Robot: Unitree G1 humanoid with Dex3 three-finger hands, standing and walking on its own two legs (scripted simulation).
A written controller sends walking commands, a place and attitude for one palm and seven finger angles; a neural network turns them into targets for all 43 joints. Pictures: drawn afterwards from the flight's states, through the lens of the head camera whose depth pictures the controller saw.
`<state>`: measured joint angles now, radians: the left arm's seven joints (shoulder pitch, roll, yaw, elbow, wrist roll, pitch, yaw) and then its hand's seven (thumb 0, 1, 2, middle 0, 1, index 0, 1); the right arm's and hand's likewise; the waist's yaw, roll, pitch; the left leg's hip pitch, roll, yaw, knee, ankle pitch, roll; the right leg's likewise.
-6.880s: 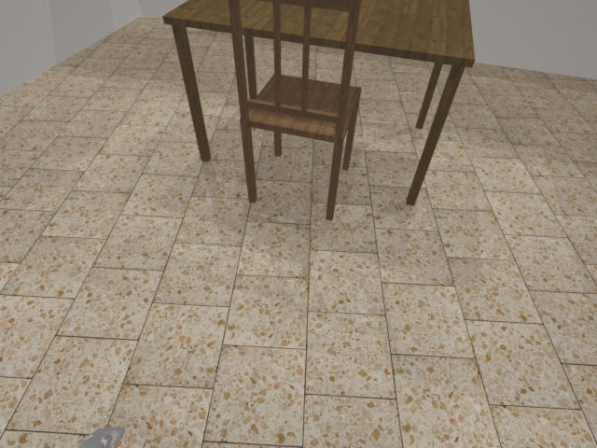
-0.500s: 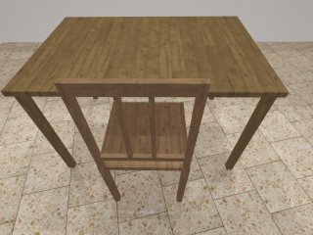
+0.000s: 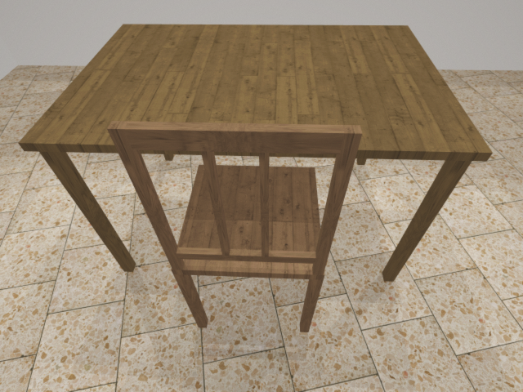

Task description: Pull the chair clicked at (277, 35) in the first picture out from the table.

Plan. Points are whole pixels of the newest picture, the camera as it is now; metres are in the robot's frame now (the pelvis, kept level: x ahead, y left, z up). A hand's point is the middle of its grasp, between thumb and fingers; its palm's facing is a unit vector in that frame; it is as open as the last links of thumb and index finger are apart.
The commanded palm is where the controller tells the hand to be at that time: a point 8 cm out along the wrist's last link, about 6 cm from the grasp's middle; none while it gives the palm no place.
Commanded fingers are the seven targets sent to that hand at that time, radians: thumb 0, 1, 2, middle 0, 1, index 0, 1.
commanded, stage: look again from close up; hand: left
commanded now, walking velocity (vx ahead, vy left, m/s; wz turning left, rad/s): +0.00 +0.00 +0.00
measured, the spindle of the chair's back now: (218, 209) +0.48 +0.12 -0.05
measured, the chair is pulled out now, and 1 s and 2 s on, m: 0.00 0.00 0.00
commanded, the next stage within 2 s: none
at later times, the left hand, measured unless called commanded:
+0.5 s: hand out of the picture +0.02 +0.20 -0.17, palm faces +0.01 -0.98 -0.19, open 7.4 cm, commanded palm none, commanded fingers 0.00 0.90 0.90 -0.20 -0.30 -0.20 -0.30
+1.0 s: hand out of the picture +0.01 +0.19 -0.17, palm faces +0.01 -0.99 -0.16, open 7.4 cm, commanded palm none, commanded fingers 0.00 0.90 0.90 -0.20 -0.30 -0.20 -0.30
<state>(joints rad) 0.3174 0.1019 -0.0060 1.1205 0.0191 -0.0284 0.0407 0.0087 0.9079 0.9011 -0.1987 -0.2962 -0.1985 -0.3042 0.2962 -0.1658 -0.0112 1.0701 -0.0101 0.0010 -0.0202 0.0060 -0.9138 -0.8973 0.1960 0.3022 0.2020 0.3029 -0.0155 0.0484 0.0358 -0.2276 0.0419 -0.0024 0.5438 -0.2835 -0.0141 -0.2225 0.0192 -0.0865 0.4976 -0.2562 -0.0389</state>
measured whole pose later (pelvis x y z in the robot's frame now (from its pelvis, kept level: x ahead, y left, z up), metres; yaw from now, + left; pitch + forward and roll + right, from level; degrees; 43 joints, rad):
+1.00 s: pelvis +0.02 +0.03 +0.01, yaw -1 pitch -1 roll +0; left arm 0.30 0.13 -0.01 1.12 0.01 -0.01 0.03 0.01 0.91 0.90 -0.20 -0.30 -0.20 -0.30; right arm 0.28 -0.14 0.01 1.13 0.00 -0.02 -0.03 0.01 -0.92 -0.90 0.20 0.30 0.20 0.30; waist 0.01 -0.01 0.03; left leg -0.14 -0.02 0.05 0.44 -0.27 0.03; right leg -0.18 -0.04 -0.04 0.47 -0.26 0.01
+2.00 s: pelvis +0.01 +0.01 +0.01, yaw -1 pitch -1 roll +1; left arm 0.34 0.12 -0.01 1.11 0.01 -0.02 0.03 0.01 0.91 0.90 -0.20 -0.30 -0.20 -0.30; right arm 0.30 -0.12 0.01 1.14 0.00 -0.02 -0.03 0.00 -0.91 -0.90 0.20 0.30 0.20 0.30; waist 0.01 -0.01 0.03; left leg -0.15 0.00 0.04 0.42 -0.25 0.00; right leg -0.20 -0.02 -0.05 0.46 -0.25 -0.01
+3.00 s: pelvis +0.01 +0.01 +0.01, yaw -1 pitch -1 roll +1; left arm 0.35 0.11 0.00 1.12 0.01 -0.02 0.03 0.01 0.91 0.90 -0.20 -0.30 -0.20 -0.30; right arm 0.31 -0.11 0.02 1.14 0.00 -0.02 -0.04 0.00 -0.91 -0.90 0.20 0.30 0.20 0.30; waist 0.01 -0.01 0.02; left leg -0.15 0.00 0.03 0.42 -0.25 0.00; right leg -0.19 -0.02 -0.05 0.46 -0.25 -0.02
